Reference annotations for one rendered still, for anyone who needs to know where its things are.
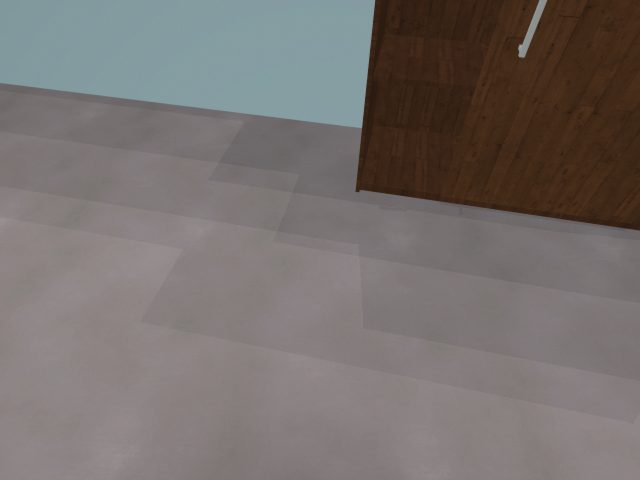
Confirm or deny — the handle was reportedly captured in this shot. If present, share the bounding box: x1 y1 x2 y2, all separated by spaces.
518 0 547 58

